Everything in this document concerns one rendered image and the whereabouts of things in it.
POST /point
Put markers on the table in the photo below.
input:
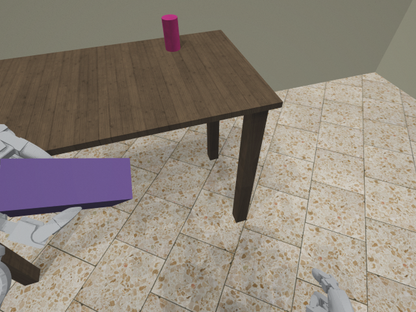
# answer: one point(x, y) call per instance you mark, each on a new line
point(83, 98)

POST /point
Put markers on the sponge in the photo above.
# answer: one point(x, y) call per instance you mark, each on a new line
point(40, 186)

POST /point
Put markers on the robot left hand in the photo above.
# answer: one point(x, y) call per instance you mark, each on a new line
point(29, 231)

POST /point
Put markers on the robot right hand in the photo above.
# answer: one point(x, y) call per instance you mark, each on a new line
point(337, 300)

